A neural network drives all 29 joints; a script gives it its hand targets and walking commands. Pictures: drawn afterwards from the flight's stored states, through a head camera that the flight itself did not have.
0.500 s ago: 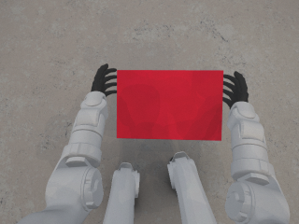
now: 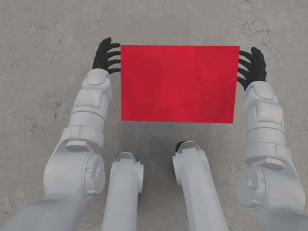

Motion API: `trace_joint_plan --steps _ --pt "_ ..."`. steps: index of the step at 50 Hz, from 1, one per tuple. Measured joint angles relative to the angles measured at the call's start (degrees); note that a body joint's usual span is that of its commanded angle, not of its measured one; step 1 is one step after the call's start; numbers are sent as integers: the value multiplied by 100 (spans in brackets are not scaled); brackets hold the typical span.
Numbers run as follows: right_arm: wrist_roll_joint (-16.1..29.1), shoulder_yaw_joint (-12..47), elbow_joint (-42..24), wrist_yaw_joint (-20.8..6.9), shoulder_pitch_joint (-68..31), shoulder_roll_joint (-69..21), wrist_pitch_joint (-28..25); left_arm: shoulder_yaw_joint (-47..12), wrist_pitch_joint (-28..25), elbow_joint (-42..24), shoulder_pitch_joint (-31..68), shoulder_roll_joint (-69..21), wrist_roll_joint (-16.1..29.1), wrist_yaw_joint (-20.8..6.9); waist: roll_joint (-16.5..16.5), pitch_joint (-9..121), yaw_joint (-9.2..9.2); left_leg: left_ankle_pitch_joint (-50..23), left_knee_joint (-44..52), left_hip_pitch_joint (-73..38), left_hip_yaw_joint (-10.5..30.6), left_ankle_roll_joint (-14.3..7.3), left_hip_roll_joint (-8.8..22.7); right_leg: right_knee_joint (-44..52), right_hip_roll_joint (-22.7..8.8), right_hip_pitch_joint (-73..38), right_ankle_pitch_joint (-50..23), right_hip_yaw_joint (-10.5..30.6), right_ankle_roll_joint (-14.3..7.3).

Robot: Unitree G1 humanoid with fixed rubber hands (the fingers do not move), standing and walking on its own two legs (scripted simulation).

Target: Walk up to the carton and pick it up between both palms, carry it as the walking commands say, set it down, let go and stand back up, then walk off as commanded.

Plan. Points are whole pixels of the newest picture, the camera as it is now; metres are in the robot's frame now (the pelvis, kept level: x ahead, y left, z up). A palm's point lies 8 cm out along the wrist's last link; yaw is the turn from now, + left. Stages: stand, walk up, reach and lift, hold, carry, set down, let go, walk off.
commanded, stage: set down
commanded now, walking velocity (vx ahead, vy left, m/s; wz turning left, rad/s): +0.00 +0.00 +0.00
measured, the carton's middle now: (175, 84) +0.46 -0.11 -0.22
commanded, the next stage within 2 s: none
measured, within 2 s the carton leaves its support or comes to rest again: neither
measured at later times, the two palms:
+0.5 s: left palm (111, 73) +0.52 +0.07 -0.21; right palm (236, 88) +0.42 -0.28 -0.22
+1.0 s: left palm (109, 75) +0.53 +0.09 -0.27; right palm (225, 86) +0.44 -0.27 -0.27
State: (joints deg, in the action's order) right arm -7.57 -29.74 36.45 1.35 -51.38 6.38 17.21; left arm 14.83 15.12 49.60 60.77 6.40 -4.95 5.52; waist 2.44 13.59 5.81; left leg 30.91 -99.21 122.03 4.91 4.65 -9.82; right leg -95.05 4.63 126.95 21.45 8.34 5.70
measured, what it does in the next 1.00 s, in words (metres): lowers itself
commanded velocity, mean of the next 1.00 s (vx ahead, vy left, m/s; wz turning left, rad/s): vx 0.00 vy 0.00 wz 0.00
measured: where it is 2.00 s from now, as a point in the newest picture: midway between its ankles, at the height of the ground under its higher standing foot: (158, 184)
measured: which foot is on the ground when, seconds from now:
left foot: down 0.00-1.00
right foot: down 0.00-1.00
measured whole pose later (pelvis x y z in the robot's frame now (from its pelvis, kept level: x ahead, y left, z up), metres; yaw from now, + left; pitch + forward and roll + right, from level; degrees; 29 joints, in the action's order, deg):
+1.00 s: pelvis +0.00 +0.00 -0.09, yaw +1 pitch +48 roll +0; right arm 1.0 -24.0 53.7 1.3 -64.2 14.9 9.1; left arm 3.2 8.9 66.6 78.6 15.3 3.1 6.7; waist 4.0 -3.4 6.9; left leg 34.3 -119.4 133.6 3.8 4.4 -9.4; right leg -114.8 0.3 137.1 26.1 4.3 4.3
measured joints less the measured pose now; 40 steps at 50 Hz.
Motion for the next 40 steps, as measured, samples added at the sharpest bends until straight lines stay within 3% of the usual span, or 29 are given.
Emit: trace_joint_plan --steps 19,27,40 --pt "116 33 366 40 -606 247 -109 -218 -100 500 784 338 196 60 106 -531 26 58 -838 842 -67 64 -77 -820 28 832 34 -6 49" --pt "412 242 379 111 -556 392 -301 -573 -221 633 1040 471 454 141 96 -867 86 135 -1215 1046 -91 107 -139 -1241 -40 1044 142 -41 28" --pt "664 422 1380 29 -1197 723 -564 -908 -469 1351 1532 773 574 171 103 -1428 90 207 -1744 1124 -18 90 -92 -1697 -281 1013 292 -317 -83"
